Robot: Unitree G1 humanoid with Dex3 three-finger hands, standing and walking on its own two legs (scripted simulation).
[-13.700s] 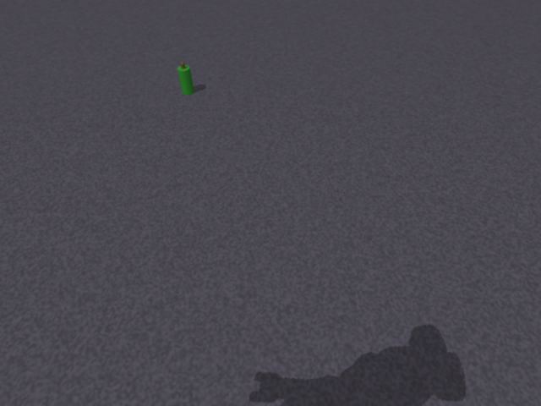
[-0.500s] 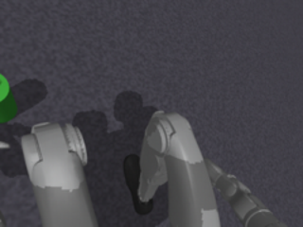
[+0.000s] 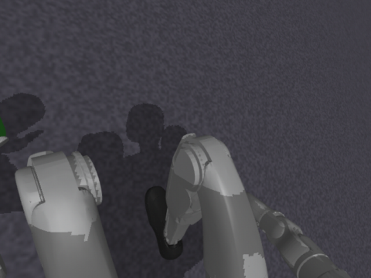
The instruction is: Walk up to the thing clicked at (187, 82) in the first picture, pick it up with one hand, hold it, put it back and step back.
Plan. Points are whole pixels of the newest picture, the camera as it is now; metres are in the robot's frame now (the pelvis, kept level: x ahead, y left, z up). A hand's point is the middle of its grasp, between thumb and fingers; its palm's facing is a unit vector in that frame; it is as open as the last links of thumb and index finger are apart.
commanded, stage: close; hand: left
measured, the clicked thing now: out of the picture +0.41 +0.30 -0.17
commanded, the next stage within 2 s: settle in 0.34 s
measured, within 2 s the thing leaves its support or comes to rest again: leaves its support in 0.72 s
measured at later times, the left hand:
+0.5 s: hand out of the picture +0.39 +0.31 -0.16, palm faces +0.43 -0.90 -0.01, open 10.9 cm
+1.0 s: hand out of the picture +0.38 +0.32 -0.09, palm faces +0.42 -0.91 -0.04, open 11.4 cm
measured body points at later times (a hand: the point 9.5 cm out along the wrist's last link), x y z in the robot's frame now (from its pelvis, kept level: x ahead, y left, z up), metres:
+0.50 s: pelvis +0.00 +0.00 +0.00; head +0.21 +0.19 +0.35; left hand +0.37 +0.35 -0.16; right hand +0.18 -0.24 -0.03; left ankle +0.08 +0.13 -0.24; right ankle +0.13 -0.12 -0.24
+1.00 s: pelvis +0.00 -0.01 +0.02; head +0.20 +0.17 +0.39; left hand +0.35 +0.37 -0.09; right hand +0.22 -0.24 -0.04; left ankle +0.08 +0.13 -0.24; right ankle +0.13 -0.12 -0.24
